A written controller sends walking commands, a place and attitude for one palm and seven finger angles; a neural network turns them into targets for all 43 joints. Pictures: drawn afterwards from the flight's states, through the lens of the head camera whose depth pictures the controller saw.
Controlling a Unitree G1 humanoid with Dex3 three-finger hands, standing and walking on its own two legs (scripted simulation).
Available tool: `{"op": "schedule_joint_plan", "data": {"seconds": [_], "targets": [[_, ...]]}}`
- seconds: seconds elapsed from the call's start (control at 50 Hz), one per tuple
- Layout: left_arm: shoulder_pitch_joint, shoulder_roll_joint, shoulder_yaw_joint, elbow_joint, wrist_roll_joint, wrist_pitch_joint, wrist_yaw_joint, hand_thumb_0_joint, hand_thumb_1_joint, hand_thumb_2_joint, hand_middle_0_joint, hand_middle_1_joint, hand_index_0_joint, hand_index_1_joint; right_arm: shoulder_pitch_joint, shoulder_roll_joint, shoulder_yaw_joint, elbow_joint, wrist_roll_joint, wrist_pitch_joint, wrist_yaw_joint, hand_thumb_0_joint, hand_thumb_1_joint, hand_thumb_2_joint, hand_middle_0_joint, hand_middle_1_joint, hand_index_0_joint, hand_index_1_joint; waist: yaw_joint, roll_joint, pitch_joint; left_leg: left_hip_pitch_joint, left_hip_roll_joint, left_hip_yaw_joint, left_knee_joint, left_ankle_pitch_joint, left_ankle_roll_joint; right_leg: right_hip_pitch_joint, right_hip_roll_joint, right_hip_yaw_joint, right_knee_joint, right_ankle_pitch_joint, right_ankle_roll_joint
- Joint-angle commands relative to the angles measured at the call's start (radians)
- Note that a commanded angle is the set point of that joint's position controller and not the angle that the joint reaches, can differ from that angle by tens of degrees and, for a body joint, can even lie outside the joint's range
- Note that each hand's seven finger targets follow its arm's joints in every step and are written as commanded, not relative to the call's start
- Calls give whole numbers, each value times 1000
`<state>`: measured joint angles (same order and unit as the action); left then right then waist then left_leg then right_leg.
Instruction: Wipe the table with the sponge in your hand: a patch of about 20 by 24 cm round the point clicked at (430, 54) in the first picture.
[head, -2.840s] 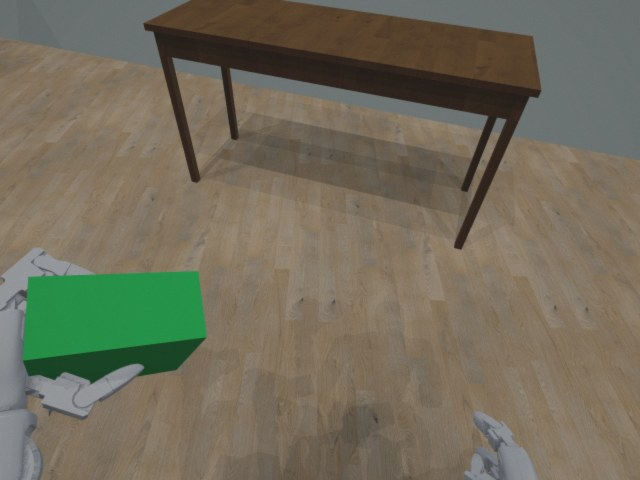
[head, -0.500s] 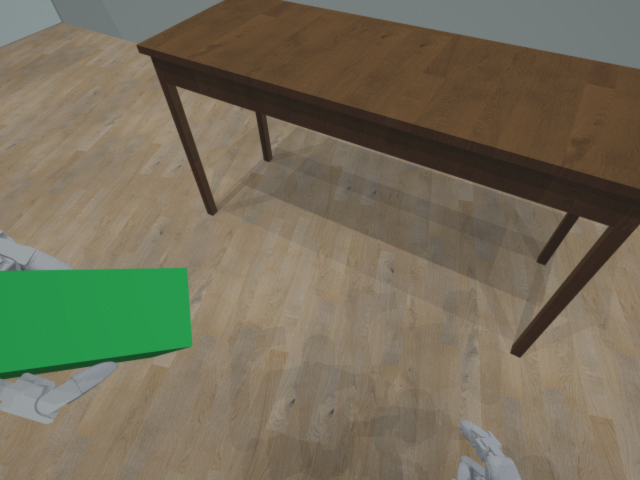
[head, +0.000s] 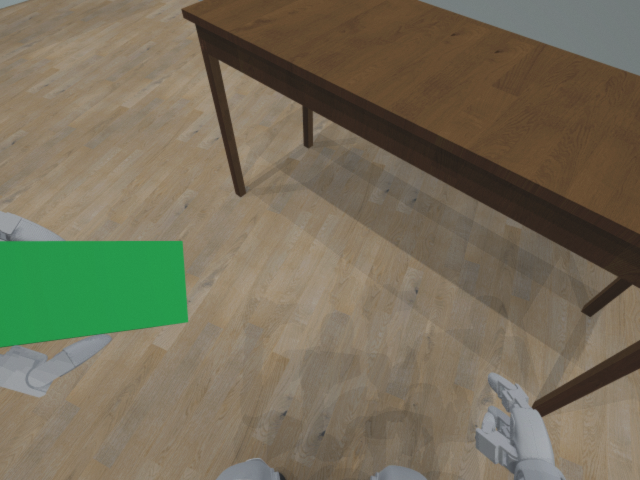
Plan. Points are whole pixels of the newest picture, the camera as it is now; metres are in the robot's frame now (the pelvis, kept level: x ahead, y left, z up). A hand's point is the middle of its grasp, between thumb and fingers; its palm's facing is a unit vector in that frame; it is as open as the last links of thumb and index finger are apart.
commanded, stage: walk to a spot facing it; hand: left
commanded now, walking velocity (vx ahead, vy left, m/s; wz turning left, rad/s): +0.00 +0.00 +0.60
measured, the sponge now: (109, 294) +0.25 +0.19 +0.18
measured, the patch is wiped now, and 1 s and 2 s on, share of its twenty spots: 0.00 0.00 0.00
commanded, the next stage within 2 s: none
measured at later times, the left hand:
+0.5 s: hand (68, 455) +0.13 +0.17 +0.19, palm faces +0.65 -0.65 -0.39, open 10.6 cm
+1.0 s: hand out of the picture -0.06 +0.15 +0.21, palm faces +0.81 -0.42 -0.41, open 10.6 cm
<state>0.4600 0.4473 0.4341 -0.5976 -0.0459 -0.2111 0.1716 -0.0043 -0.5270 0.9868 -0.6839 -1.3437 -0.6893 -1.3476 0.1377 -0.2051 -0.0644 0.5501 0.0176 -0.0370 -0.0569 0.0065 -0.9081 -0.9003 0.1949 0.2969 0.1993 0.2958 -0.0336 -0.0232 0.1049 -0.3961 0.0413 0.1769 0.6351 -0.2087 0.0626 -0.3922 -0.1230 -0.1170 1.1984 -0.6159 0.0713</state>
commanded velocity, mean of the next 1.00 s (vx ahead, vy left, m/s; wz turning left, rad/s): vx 0.09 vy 0.00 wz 0.59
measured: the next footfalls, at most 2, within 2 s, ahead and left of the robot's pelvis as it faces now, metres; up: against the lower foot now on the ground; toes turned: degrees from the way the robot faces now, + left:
right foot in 0.26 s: +0.11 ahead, -0.18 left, +0.00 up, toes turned +4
left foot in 0.70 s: -0.08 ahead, +0.02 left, +0.00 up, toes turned +32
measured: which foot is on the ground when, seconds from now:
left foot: down 0.00-0.28, up 0.30-0.68, down 0.70-1.00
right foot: up 0.00-0.24, down 0.26-0.72, up 0.74-1.00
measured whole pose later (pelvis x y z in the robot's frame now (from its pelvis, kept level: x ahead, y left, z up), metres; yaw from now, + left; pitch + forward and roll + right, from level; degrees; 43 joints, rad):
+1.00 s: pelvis -0.09 -0.16 +0.02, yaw +36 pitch -2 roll -3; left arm 0.49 0.37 0.35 -0.56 -0.03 -0.18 0.13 -0.01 -0.53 0.99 -0.68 -1.35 -0.68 -1.36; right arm 0.24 -0.12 0.04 0.62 0.00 -0.10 -0.02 0.01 -0.90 -0.90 0.20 0.30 0.21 0.30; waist 0.02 0.05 0.03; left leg -0.32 0.05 -0.10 0.54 -0.20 -0.01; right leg -0.33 -0.03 -0.11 0.78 -0.47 0.08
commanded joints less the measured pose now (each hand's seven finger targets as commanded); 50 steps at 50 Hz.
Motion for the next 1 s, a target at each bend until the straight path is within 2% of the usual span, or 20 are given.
{"op": "schedule_joint_plan", "data": {"seconds": [0.0, 0.06, 0.16, 0.22, 0.24, 0.26, 0.28, 0.34, 0.38, 0.48, 0.58, 0.66, 0.68, 0.7, 0.72, 0.74, 0.76, 0.82, 0.92, 0.98], "targets": [[24, 147, 109, -231, 2, -42, -6, 0, 100, 1300, -1200, -1600, -1200, -1600, 8, -138, -30, -120, 8, -47, 19, 0, -900, -900, 200, 300, 200, 300, 21, 211, -285, 363, 319, -437, -208, 635, 166, -242, 1, 110, 49, 79, 22], [56, 125, 99, -349, -19, -45, -13, 0, 100, 1300, -1200, -1600, -1200, -1600, -16, -114, -8, -132, 1, -73, 28, 0, -900, -900, 200, 300, 200, 300, 40, 329, -257, 104, 212, -271, -269, 350, 86, 5, 32, 41, -213, 215, 24], [40, 87, 78, -272, -22, -27, -10, 0, 100, 1300, -1200, -1600, -1200, -1600, 3, -108, 11, -119, 5, -121, 13, 0, -900, -900, 200, 300, 200, 300, 34, 333, -212, -5, 213, -322, -307, 32, 63, 134, 88, -2, -417, 226, 31], [-38, 53, 60, -130, -12, 0, -11, 0, 100, 1300, -1200, -1600, -1200, -1600, 1, -94, 18, -104, 7, -119, 2, 0, -900, -900, 200, 300, 200, 300, 56, 168, -207, -51, 141, -294, -146, -106, 7, 267, 91, -5, -710, 291, 22], [-77, 68, 52, -110, 2, 15, -9, 0, 100, 1300, -1200, -1600, -1200, -1600, 15, -74, 21, -105, 14, -114, 0, 0, -900, -900, 200, 300, 200, 300, 49, -24, -198, -72, 49, -212, 23, -251, -46, 258, -37, 113, -871, 314, -20], [-112, 134, 74, -61, 7, 40, 4, 0, 100, 1300, -1200, -1600, -1200, -1600, -20, -55, 27, -108, 6, -107, -10, 0, -900, -900, 200, 300, 200, 300, 49, -341, -155, -223, -68, -140, 367, -384, -101, 224, -304, 492, -968, 382, -134], [-153, 137, 63, -10, -8, 47, 6, 0, 100, 1300, -1200, -1600, -1200, -1600, -29, -93, 24, -82, -11, -119, -19, 0, -900, -900, 200, 300, 200, 300, 53, -288, -149, -206, -48, -223, 593, -362, -104, 151, -378, 482, -977, 502, -175], [-177, 75, -6, -13, 11, 34, -20, 0, 100, 1300, -1200, -1600, -1200, -1600, -59, -77, 37, -56, -17, -87, -17, 0, -900, -900, 200, 300, 200, 300, 33, -131, -149, -214, -2, -202, 716, -191, -138, 158, -258, 232, -902, 505, -144], [-162, 77, -13, -27, 17, 10, -17, 0, 100, 1300, -1200, -1600, -1200, -1600, -78, -81, 40, -60, -17, -77, -30, 0, -900, -900, 200, 300, 200, 300, 36, -126, -127, -193, 4, -162, 661, -184, -145, 187, -227, 75, -898, 597, -138], [-107, 131, 46, -130, 7, -14, 10, 0, 100, 1300, -1200, -1600, -1200, -1600, -73, -99, 21, -98, -29, -77, -49, 0, -900, -900, 200, 300, 200, 300, 63, -113, -162, -75, 18, -93, 360, -210, -120, 217, -250, 53, -940, 477, -166], [-10, 115, 85, -190, -2, -17, 32, 0, 100, 1300, -1200, -1600, -1200, -1600, -33, -90, 18, -138, -34, -67, -41, 0, -900, -900, 200, 300, 200, 300, 85, -132, -260, -24, 30, -79, 82, -294, -96, 350, -301, 81, -865, 581, -201], [-20, 65, 41, -184, -16, -17, 23, 0, 100, 1300, -1200, -1600, -1200, -1600, 27, -96, 16, -145, -27, -51, -32, 0, -900, -900, 200, 300, 200, 300, 19, -34, -295, 169, -2, -74, -220, -78, -74, 269, -230, -2, -621, 594, -99], [-36, 72, 40, -204, -21, -27, 20, 0, 100, 1300, -1200, -1600, -1200, -1600, 26, -126, 10, -152, -28, -55, -33, 0, -900, -900, 200, 300, 200, 300, 14, 112, -279, 214, 95, -224, -286, 49, -20, 153, -143, -41, -455, 519, -51], [-38, 70, 24, -237, -22, -51, 11, 0, 100, 1300, -1200, -1600, -1200, -1600, 18, -146, 8, -157, -28, -72, -27, 0, -900, -900, 200, 300, 200, 300, 20, 343, -228, 314, 301, -508, -303, 490, 84, -106, -9, -54, -283, 184, 11], [-31, 92, 33, -220, 3, -64, -3, 0, 100, 1300, -1200, -1600, -1200, -1600, 46, -140, 6, -131, -26, -84, -12, 0, -900, -900, 200, 300, 200, 300, 27, 356, -207, 372, 397, -611, -274, 775, 151, -244, 26, 17, -139, -42, 4], [-49, 111, 39, -223, 19, -60, -22, 0, 100, 1300, -1200, -1600, -1200, -1600, 47, -125, 10, -115, -31, -95, -3, 0, -900, -900, 200, 300, 200, 300, 25, 329, -188, 328, 388, -637, -259, 712, 170, -280, 1, 75, -70, 7, -1], [-94, 85, 12, -244, 34, -64, -35, 0, 100, 1300, -1200, -1600, -1200, -1600, -11, -125, 7, -114, -23, -103, 7, 0, -900, -900, 200, 300, 200, 300, 29, 273, -159, 258, 346, -556, -252, 546, 162, -257, -12, 102, -72, 65, -2], [-75, 53, -11, -253, 17, -56, -30, 0, 100, 1300, -1200, -1600, -1200, -1600, 13, -138, -8, -88, -5, -125, 25, 0, -900, -900, 200, 300, 200, 300, 32, 316, -146, 132, 198, -364, -293, 179, 95, -85, 48, 32, -206, 205, 13], [-86, 63, 9, -171, 8, -32, -20, 0, 100, 1300, -1200, -1600, -1200, -1600, -14, -121, 19, -76, -13, -122, 16, 0, -900, -900, 200, 300, 200, 300, 33, 307, -117, -11, 185, -473, -401, -363, 107, 94, 112, -9, -389, 141, 8], [-99, 47, 7, -82, 11, -9, -22, 0, 100, 1300, -1200, -1600, -1200, -1600, -28, -100, 33, -74, -14, -102, 6, 0, -900, -900, 200, 300, 200, 300, 61, 250, -131, -113, 132, -443, -310, -455, 65, 303, 148, -36, -650, 115, -17]]}}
